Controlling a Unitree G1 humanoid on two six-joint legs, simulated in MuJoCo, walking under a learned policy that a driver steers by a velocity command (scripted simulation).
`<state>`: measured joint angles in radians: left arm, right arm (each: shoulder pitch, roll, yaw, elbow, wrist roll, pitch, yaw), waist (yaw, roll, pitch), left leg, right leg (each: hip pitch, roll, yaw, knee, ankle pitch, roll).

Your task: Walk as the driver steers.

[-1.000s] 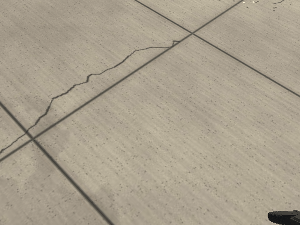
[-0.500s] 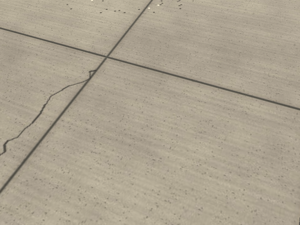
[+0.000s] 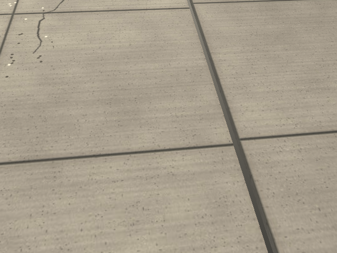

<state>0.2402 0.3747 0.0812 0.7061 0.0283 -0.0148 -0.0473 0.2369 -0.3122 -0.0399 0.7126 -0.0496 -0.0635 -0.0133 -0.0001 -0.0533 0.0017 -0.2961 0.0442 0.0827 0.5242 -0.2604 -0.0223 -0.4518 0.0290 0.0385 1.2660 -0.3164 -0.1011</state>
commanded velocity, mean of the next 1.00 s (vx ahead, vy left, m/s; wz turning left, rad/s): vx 0.99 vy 0.00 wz -0.21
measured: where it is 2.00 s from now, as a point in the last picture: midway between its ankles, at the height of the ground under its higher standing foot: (217, 75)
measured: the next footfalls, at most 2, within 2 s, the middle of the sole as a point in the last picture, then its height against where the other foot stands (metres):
right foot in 0.32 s outside the picture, level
left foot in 0.78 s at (209, 163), level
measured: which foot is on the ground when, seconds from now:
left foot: down 0.00-0.32, up 0.34-0.76, down 0.78-1.00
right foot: up 0.00-0.30, down 0.32-0.76, up 0.78-1.00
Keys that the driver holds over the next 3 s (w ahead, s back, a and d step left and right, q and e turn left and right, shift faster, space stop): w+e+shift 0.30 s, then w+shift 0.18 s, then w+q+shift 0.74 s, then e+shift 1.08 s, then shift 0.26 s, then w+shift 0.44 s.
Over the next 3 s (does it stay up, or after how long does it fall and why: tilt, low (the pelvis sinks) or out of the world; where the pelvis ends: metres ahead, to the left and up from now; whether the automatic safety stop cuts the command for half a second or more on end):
stays up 1.54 -0.30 0.04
